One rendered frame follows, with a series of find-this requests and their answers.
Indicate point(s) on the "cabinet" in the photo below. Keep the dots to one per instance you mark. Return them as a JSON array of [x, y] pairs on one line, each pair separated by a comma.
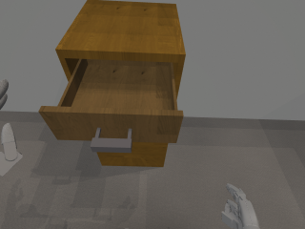
[[126, 31]]

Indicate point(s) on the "drawer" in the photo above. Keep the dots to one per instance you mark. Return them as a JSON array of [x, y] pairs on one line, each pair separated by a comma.
[[117, 95]]

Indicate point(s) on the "handle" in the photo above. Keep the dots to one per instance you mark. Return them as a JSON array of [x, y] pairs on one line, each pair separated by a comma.
[[111, 145]]

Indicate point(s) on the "left robot hand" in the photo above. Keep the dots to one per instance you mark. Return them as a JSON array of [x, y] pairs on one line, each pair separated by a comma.
[[10, 156]]

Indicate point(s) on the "right robot hand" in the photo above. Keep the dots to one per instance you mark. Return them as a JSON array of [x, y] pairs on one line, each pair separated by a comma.
[[239, 215]]

